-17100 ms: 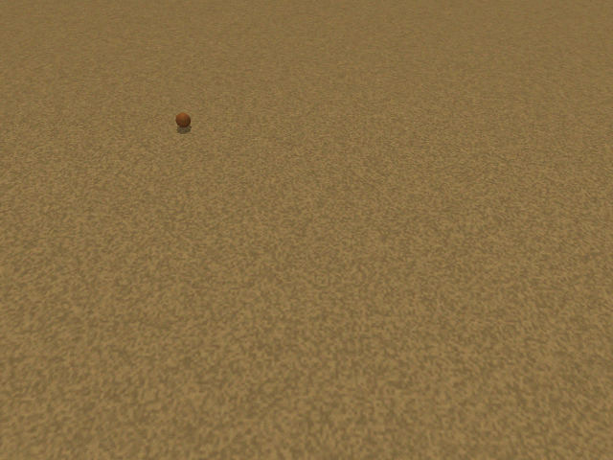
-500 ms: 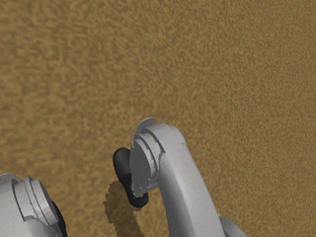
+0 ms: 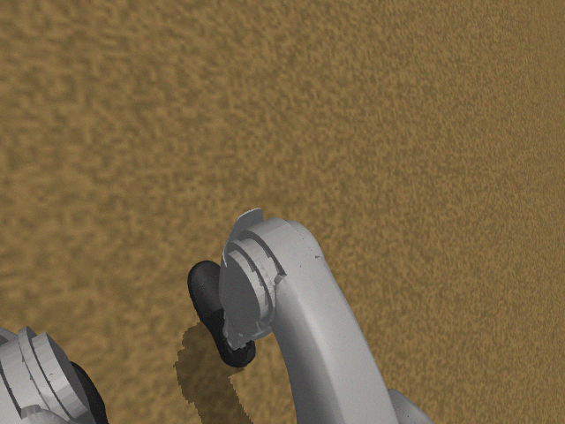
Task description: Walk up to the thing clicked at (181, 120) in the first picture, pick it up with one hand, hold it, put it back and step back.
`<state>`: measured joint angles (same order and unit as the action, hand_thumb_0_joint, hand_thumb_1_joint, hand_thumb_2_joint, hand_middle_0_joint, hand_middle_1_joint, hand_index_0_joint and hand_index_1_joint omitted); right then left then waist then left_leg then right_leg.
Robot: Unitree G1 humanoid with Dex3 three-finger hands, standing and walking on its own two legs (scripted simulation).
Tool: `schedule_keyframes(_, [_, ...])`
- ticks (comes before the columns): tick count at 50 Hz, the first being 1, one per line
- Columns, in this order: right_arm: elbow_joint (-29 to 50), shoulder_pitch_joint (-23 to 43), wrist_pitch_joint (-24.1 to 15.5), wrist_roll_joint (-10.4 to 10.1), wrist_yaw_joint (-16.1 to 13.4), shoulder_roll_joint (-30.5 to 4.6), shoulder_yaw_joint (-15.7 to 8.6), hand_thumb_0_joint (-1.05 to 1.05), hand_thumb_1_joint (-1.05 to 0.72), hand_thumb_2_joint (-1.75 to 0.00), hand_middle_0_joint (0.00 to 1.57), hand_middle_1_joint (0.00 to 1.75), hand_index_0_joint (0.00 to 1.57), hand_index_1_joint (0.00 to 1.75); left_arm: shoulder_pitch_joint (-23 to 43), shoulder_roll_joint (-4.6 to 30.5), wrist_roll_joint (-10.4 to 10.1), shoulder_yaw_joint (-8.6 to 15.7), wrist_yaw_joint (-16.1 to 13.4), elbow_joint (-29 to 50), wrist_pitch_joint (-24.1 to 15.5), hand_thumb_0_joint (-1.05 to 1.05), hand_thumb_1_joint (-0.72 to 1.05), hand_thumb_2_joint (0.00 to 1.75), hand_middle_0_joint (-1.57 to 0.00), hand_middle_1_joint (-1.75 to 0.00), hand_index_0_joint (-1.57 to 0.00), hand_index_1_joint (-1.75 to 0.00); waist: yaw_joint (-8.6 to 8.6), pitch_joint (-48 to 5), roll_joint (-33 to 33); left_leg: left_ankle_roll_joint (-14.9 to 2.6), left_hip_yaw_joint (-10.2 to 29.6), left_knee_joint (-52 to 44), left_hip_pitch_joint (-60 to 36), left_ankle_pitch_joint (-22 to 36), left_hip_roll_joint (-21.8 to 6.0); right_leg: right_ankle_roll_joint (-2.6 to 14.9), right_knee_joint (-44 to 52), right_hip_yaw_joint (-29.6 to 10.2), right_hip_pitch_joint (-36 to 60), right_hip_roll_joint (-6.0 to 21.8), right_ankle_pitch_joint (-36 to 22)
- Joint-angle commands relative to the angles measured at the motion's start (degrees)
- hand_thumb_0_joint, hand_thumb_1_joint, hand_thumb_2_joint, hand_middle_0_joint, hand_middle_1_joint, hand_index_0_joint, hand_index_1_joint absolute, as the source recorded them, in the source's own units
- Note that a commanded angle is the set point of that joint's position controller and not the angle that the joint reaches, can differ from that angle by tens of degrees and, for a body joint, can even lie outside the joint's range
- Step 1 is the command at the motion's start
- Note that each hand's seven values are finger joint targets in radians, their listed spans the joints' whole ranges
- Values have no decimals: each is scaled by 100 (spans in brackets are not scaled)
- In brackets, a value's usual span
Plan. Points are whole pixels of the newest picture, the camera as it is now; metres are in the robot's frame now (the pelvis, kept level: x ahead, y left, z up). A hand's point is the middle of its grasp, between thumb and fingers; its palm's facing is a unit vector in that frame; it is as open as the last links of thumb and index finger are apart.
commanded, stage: close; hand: left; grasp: from above
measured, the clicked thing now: out of the picture +0.52 +0.31 -0.27
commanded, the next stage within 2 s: settle in 1.60 s
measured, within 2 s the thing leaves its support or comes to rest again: leaves its support in 1.94 s
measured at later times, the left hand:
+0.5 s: hand out of the picture +0.49 +0.31 -0.26, palm faces -0.46 -0.15 -0.87, open 13.0 cm
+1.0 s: hand out of the picture +0.49 +0.30 -0.26, palm faces -0.46 -0.14 -0.88, open 11.6 cm
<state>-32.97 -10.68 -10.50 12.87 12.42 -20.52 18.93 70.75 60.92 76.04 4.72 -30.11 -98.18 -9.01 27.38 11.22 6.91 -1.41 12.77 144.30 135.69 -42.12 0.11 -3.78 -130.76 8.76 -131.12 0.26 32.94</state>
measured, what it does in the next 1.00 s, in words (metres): stands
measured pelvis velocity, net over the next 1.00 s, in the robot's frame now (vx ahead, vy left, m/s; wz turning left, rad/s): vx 0.00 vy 0.00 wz -0.01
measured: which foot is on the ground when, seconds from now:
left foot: down 0.00-1.00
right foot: down 0.00-1.00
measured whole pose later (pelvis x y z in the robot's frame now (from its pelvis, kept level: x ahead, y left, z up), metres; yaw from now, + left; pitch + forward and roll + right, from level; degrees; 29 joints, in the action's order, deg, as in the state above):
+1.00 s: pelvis +0.00 +0.00 +0.00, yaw -1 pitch +32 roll -16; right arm -32.8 -9.7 -9.7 12.8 11.9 -20.5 20.6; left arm 69.9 62.6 74.0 4.4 -28.8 -97.2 -8.7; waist 27.4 12.4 7.0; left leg -1.4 13.4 143.9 135.6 -41.8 0.0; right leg -3.8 -129.8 9.3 -130.7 0.0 32.4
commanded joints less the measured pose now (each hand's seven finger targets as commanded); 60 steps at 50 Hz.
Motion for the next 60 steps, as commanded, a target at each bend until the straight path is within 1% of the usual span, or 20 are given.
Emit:
schedule_keyframes(1, [-202,-1299,28,-21,-74,-1977,-572,0,-91,-91,20,30,20,30,1491,1170,-126,123,-159,769,22,0,-47,110,-10,-114,-10,-114,301,-3854,-3341,131,-418,-1547,-3014,1672,-158,504,889,572,2352,-203,-1268])
schedule_keyframes(7, [-200,-1329,70,-43,-84,-2025,-612,0,-90,-90,20,30,20,30,1573,1399,-164,265,-144,1195,20,0,-47,101,-8,-110,-9,-109,261,-4145,-3527,136,-437,-1536,-3067,1828,-177,521,903,563,2578,-221,-1404])
schedule_keyframes(10, [-221,-1332,70,-34,-63,-1985,-611,0,-90,-90,20,30,20,30,1242,1079,-196,91,-57,679,45,0,-46,102,-8,-110,-9,-109,334,-3713,-3223,114,-470,-1498,-2821,1648,-160,510,912,578,2474,-249,-1271])
schedule_keyframes(14, [-275,-1355,131,-45,-99,-2002,-581,0,-90,-90,20,30,20,30,1445,1229,-249,156,24,984,1,0,-44,103,-9,-112,-10,-111,283,-3860,-3359,150,-405,-1544,-2914,1791,-177,539,960,586,2516,-218,-1330])
schedule_keyframes(18, [-260,-1331,177,-29,-112,-1982,-553,0,-90,-90,20,30,20,30,1449,1059,-255,26,94,1013,-74,0,-40,102,-10,-113,-12,-111,348,-3933,-3440,194,-344,-1552,-3160,1903,-198,545,920,635,2465,-215,-1373])
schedule_keyframes(19, [-251,-1317,164,1,-103,-2003,-525,0,-90,-90,20,30,20,30,1425,914,-248,-90,128,814,-91,0,-40,102,-11,-113,-13,-111,458,-3662,-3331,184,-336,-1462,-3096,1844,-199,535,895,648,2302,-197,-1341])
schedule_keyframes(20, [-233,-1276,162,-14,-111,-1988,-523,0,-90,-90,20,30,20,30,1322,970,-273,-130,140,747,-102,0,-39,102,-11,-113,-13,-111,425,-3579,-3173,143,-387,-1492,-2885,1692,-182,516,960,639,2457,-249,-1249])
schedule_keyframes(23, [-240,-1329,188,-30,-146,-1984,-501,0,-90,-90,20,30,20,30,1623,1352,-221,38,88,1333,-148,0,-35,103,-14,-112,-16,-110,273,-4007,-3429,158,-404,-1555,-3115,1838,-187,506,984,584,2648,-221,-1390])
schedule_keyframes(26, [-250,-1216,186,-12,-145,-2013,-528,0,-90,-90,20,30,20,30,1238,1073,-192,-111,19,699,-157,0,-36,97,-13,-110,-15,-107,349,-3536,-3451,209,-322,-1654,-3101,1564,-206,549,951,666,2252,-237,-1124])
schedule_keyframes(28, [-175,-1218,187,-27,-144,-1978,-504,0,-90,-90,20,30,20,30,1533,1211,-122,-54,-31,1171,-163,0,-33,96,-13,-110,-16,-107,315,-3827,-3558,213,-295,-1661,-3255,1698,-211,537,897,659,2315,-236,-1241])
schedule_keyframes(31, [-229,-1189,177,-26,-149,-2015,-574,0,-90,-90,20,30,20,30,1457,1165,-153,-45,-122,889,-114,0,-31,96,-15,-110,-18,-107,314,-3849,-3630,204,-320,-1662,-3338,1754,-223,533,891,631,2319,-236,-1323])
schedule_keyframes(33, [-227,-1179,138,-10,-131,-1955,-489,0,-90,-90,20,30,20,30,1372,962,-186,-123,-137,702,-81,0,-27,99,-18,-110,-21,-107,452,-3473,-3294,154,-344,-1588,-2984,1607,-199,502,949,649,2240,-247,-1267])
schedule_keyframes(39, [-296,-1238,104,-16,-123,-1998,-475,0,-90,-90,20,30,20,30,1614,1287,-197,72,-146,1039,-24,0,-23,90,-20,-107,-24,-103,361,-3880,-3604,194,-308,-1598,-3255,1926,-237,506,928,595,2357,-197,-1469])
schedule_keyframes(40, [-272,-1219,84,7,-108,-1996,-450,0,-90,-90,20,30,20,30,1497,1125,-203,32,-122,746,-2,0,-21,89,-21,-107,-26,-103,419,-3702,-3526,218,-263,-1579,-3240,1906,-249,518,858,624,2185,-173,-1405])
schedule_keyframes(46, [-191,-1175,145,-33,-141,-2031,-475,0,-90,-90,20,30,20,30,1424,1341,-224,59,-62,853,11,0,-14,86,-26,-106,-31,-101,308,-3763,-3473,175,-314,-1634,-2984,1666,-215,529,935,615,2423,-217,-1277])
schedule_keyframes(50, [-154,-1184,129,-4,-157,-2003,-413,0,-90,-90,20,30,20,30,1232,1231,-316,-25,33,839,3,0,-9,83,-29,-105,-35,-99,385,-3565,-3176,123,-413,-1551,-2777,1535,-200,505,1028,579,2561,-238,-1188])
schedule_keyframes(52, [-204,-1255,146,-22,-187,-2040,-468,0,-90,-90,20,30,20,30,1486,1544,-302,184,0,1314,-37,0,-5,82,-31,-105,-38,-99,252,-4047,-3448,155,-399,-1566,-3073,1721,-214,519,1024,577,2662,-217,-1328])
schedule_keyframes(54, [-219,-1267,166,-10,-161,-1995,-417,0,-90,-90,20,30,20,30,1227,1091,-353,-13,60,729,-20,0,-1,82,-35,-103,-41,-97,442,-3593,-3153,143,-353,-1540,-2765,1551,-207,518,998,639,2477,-220,-1196])
schedule_keyframes(57, [-172,-1221,171,-16,-196,-2014,-440,0,-90,-90,20,30,20,30,1207,1111,-362,-113,95,804,-32,0,4,82,-38,-105,-44,-98,377,-3629,-3190,165,-343,-1603,-2914,1560,-210,522,1021,635,2492,-250,-1173])
schedule_keyframes(60, [-233,-1290,205,-31,-186,-1995,-432,0,-90,-90,20,30,20,30,1369,1387,-308,61,70,1210,-53,0,12,80,-43,-104,-50,-97,253,-3974,-3528,203,-313,-1629,-3197,1838,-238,529,958,618,2569,-219,-1377])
